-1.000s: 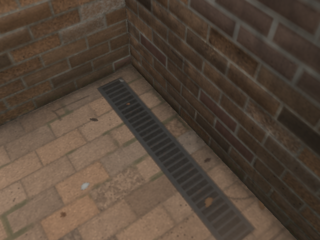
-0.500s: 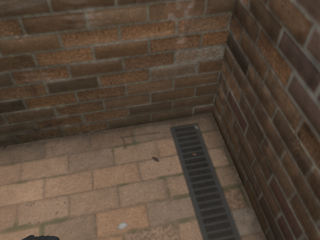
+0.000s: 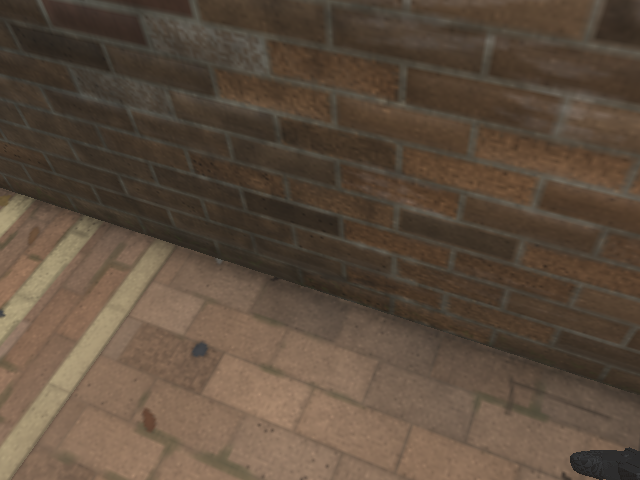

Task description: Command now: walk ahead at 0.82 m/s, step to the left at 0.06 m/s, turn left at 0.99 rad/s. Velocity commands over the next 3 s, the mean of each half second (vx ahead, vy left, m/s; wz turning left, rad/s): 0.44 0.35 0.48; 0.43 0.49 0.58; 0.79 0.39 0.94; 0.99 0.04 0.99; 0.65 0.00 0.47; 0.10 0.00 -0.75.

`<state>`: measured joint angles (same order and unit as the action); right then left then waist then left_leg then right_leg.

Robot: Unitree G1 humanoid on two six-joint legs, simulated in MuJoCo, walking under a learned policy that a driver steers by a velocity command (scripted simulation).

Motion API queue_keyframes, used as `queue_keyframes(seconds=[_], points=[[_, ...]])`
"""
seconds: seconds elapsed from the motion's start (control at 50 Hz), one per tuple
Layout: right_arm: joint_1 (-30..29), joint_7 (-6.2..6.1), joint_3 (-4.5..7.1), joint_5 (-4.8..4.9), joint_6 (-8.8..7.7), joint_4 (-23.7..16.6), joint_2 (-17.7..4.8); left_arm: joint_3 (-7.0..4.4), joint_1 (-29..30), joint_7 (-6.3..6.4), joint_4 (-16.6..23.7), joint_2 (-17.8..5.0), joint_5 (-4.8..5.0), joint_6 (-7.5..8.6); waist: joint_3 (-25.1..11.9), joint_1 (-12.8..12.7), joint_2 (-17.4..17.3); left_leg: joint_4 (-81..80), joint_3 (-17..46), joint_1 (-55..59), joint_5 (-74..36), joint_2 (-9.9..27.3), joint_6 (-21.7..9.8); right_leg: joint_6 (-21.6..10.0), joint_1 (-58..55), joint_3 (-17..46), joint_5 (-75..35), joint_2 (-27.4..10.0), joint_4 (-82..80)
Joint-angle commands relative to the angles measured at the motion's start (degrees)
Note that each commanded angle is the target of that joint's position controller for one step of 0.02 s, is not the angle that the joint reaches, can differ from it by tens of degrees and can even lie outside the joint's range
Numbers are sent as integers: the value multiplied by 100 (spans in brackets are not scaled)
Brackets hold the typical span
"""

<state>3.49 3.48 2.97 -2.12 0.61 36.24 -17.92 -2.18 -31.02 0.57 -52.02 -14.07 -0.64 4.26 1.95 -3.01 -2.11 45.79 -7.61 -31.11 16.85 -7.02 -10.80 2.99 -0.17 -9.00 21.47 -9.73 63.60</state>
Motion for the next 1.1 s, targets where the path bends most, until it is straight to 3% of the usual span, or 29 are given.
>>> queue_keyframes(seconds=[0.02,0.08,0.1,0.14,0.18,0.2,0.22,0.24,0.26,0.28,0.3,0.32,0.36,0.4,0.46,0.5,0.58,0.64,0.66,0.68,0.74,0.78,0.84,0.86,0.88,0.9,0.94,1.0,1.1], points=[[2007,-300,566,-8,-56,448,-1779,-151,1979,-33,1755,-1061,75,383,-1227,1225,188,-2702,4539,5155,-1394,2047,-1275,-198,5060,1243,-256,531,3011],[1146,-412,288,46,-191,561,-1014,-83,1204,66,1481,-1051,-95,90,-139,145,720,-2611,2649,2719,-4261,1501,-1000,-41,3823,1188,392,85,1686],[703,-336,216,135,-201,534,-856,-137,1157,111,1468,-1147,-128,-62,68,-82,554,-2666,2249,1964,-5262,1220,-943,36,3379,1028,663,210,1006],[-68,-127,150,0,-230,431,-817,-139,954,151,1374,-1014,-38,-107,212,-440,333,-2854,1420,569,-5048,590,-649,-4,2061,631,467,454,-1416],[137,28,151,-41,-296,595,-831,-94,523,279,925,-801,92,-115,-145,-314,-81,-2639,1225,310,-4601,352,-531,22,799,86,-1144,937,-2682],[-640,274,160,-199,-81,104,-917,-398,-1115,739,51,-1583,159,-157,-427,-717,187,-1060,853,414,-4791,-105,-129,34,-164,-360,-2256,1351,-3954],[-471,310,76,-110,-170,146,-740,-450,-2083,900,-397,-1527,36,-111,-1259,-1160,614,419,804,-237,-1995,-803,279,-98,-1854,102,-4281,944,-4407],[-376,176,-71,-240,-181,220,-144,-341,-2344,1008,-651,-1314,-75,-130,-1741,-1084,825,1741,1369,-728,1353,-953,439,-37,-2416,1677,-4760,-451,-3928],[-203,137,-7,-291,-47,195,-360,-214,-1946,1125,-479,-1358,-124,-258,-1397,-655,452,3033,2128,-394,1578,-748,654,-91,-1248,3357,-5317,-1631,-3950],[1740,122,-50,-26,143,516,-185,-379,-459,1174,-85,-1911,-50,-376,-1853,364,1448,3832,2383,-455,1098,-568,776,-1393,-818,5414,-3859,-2655,-4574],[1788,98,-10,-197,309,872,-598,-444,585,1033,148,-1917,172,-439,-1057,530,874,4217,2201,-547,721,-109,921,-1687,229,5493,-1626,-2660,-4935],[1176,84,17,-308,344,778,-776,-415,983,869,89,-1645,104,-446,-375,457,410,3991,2239,-439,203,93,1032,-1439,1149,4463,-168,-1947,-4873],[625,161,-13,-221,355,670,-548,-324,859,645,-266,-1334,-72,-359,-19,313,566,3368,2292,-402,-227,200,1080,-1063,1589,2912,-765,-1071,-4479],[583,199,-74,-252,362,669,-331,-314,555,479,-579,-1245,-101,-254,5,242,877,2575,2083,-251,-295,151,1103,-984,1601,2035,-1960,-653,-4218],[526,292,-176,-74,407,652,-129,-490,658,433,-648,-1657,-91,-184,-27,279,1475,934,1591,175,-186,490,1185,-1050,1530,1887,-2202,-776,-4481],[175,312,-190,48,431,469,-83,-646,768,410,-649,-1890,-214,-188,82,201,1779,-4,1127,783,-97,801,1200,-1006,1903,1721,-2174,-824,-4771],[114,385,-101,148,399,508,-265,-822,1209,402,-516,-2055,-100,-248,-126,275,1863,-1406,800,1581,-458,871,1047,-842,1818,1369,-1198,-827,-4918],[777,385,43,-74,299,831,-406,-716,1078,437,-690,-1554,-8,-336,-588,558,871,-2226,728,2325,-217,730,704,-693,1589,656,-442,-340,-3273],[1125,390,207,-193,227,921,-1114,-538,1070,411,-551,-986,59,-458,-717,794,-1228,-3324,2327,2624,71,1423,246,-447,2477,-43,527,774,-1787],[1053,349,293,-154,220,839,-1438,-418,1190,462,-429,-832,8,-536,-380,820,-2255,-3521,3171,2940,-400,1632,-275,-456,3629,125,1382,1204,-642],[757,270,132,-4,165,946,-641,-437,996,549,-621,-1190,-9,-456,-442,303,-909,-2546,2268,2806,-2671,1101,-306,-663,3263,739,784,659,-285],[386,286,95,-26,173,780,-453,-369,1106,576,-723,-1122,109,-384,-369,281,-863,-2702,2185,2122,-2933,849,-259,-571,2265,505,622,825,-1765],[-29,425,51,-15,191,568,-427,-367,962,658,-756,-1252,316,-366,-476,32,-782,-3083,3150,1025,-1145,946,-35,-588,282,896,-87,784,-3709],[-384,435,19,23,217,410,-433,-417,418,649,-865,-1336,218,-325,-663,-370,-376,-2659,3072,134,-131,681,282,-723,-977,1200,-764,449,-4575],[-122,389,-67,143,193,324,-148,-592,86,669,-883,-1851,116,-287,-1112,-353,906,-1344,2508,-890,872,270,658,-949,-2343,2361,137,-983,-5042],[-245,393,-137,100,249,139,-69,-760,330,712,-848,-2462,17,-362,-715,-289,1672,-60,1995,-1672,608,379,866,-1529,-1514,4157,1387,-2675,-5614],[-197,451,52,-42,312,304,-674,-645,1233,759,-811,-1839,-4,-388,70,222,877,1074,2147,-1826,-186,918,955,-1316,-909,3200,313,-2310,-5579],[281,651,4,-43,306,655,-398,-478,1725,600,-677,-1328,67,-220,354,487,789,1399,1754,-1507,-988,976,835,-656,-659,967,-1330,-1015,-5089],[-974,785,-173,95,334,90,17,-575,1104,454,-796,-1685,-83,-35,783,193,1113,-6,554,-671,-843,1329,679,-735,126,-107,-1644,-1158,-5727]])
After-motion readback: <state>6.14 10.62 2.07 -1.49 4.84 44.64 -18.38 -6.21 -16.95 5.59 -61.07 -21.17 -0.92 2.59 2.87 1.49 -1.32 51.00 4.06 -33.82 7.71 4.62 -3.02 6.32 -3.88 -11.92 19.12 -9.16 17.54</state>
